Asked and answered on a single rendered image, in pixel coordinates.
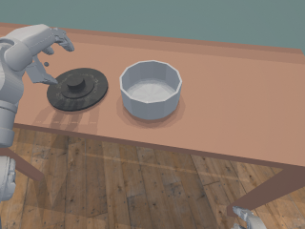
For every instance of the left robot forearm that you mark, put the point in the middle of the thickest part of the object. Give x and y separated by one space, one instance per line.
15 56

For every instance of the left robot hand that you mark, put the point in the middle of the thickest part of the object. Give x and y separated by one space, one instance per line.
39 38

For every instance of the lid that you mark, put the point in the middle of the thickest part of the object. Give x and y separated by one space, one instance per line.
65 99

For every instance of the knob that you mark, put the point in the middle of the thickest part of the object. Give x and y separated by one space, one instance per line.
75 81

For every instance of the table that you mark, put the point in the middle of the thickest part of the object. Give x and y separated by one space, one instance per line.
238 102

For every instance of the pot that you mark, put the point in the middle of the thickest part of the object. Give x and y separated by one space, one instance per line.
150 89

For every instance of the right robot hand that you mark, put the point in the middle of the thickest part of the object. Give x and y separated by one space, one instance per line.
253 222

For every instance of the left robot upper arm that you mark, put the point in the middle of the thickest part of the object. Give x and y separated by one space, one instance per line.
7 179

